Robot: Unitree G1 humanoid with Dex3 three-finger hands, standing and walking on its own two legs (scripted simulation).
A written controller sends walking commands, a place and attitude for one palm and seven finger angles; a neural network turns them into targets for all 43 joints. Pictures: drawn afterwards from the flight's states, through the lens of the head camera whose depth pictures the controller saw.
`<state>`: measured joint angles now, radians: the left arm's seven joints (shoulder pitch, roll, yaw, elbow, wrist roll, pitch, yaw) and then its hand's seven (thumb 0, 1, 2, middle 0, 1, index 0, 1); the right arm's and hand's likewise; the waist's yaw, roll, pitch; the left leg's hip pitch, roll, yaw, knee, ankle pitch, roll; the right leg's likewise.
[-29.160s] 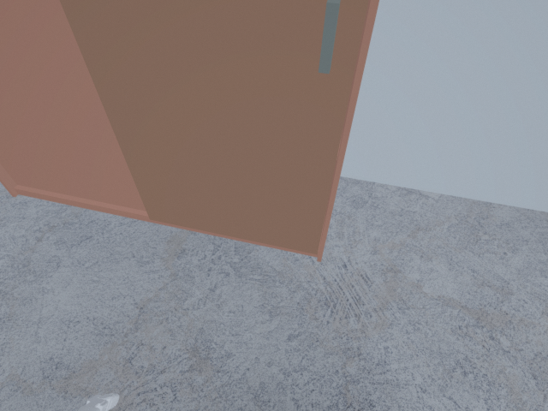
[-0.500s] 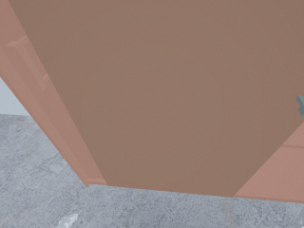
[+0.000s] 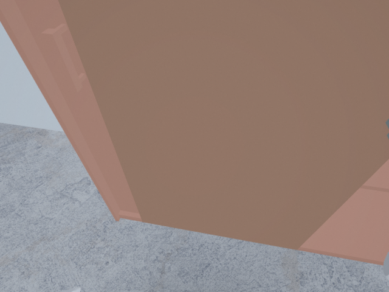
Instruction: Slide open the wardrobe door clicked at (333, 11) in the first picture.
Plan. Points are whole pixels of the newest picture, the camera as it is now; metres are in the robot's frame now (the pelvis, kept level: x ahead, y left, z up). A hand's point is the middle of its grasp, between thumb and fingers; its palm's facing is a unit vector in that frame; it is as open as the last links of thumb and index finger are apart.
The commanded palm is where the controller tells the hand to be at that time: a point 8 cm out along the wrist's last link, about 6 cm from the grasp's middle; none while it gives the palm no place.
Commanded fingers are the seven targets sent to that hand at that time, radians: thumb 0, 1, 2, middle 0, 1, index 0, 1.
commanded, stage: stop walking and hold the door there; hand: right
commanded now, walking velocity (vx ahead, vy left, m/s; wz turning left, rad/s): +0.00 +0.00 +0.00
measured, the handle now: out of the picture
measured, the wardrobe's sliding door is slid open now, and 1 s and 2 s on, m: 0.62 0.62 0.62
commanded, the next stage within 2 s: loosen the grip on the handle in 1.40 s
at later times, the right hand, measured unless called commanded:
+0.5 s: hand out of the picture +0.43 -0.35 +0.17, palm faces +0.43 +0.86 -0.26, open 5.9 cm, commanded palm +0.38 -0.38 +0.15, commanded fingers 0.00 -0.90 -0.90 0.45 1.40 0.45 1.40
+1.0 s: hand out of the picture +0.42 -0.35 +0.17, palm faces +0.38 +0.91 -0.17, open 5.8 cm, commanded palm +0.39 -0.38 +0.15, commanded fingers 0.00 -0.90 -0.90 0.45 1.40 0.45 1.40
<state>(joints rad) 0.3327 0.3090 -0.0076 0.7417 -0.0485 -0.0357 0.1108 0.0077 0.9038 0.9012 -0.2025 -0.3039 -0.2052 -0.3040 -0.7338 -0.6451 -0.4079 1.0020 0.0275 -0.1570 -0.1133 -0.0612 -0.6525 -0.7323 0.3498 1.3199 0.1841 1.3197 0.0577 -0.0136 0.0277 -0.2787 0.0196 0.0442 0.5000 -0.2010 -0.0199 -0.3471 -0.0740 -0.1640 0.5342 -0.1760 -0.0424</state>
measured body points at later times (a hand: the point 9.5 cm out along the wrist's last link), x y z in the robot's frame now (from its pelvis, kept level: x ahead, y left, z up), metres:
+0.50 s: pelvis +0.03 -0.05 -0.01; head +0.04 -0.04 +0.44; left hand +0.16 +0.25 -0.11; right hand +0.40 -0.39 +0.18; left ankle +0.04 +0.13 -0.73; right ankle +0.05 -0.17 -0.73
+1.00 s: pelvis -0.01 -0.07 +0.00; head +0.04 -0.08 +0.44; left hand +0.11 +0.18 -0.12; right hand +0.40 -0.39 +0.18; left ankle -0.03 +0.01 -0.73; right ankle +0.05 -0.17 -0.73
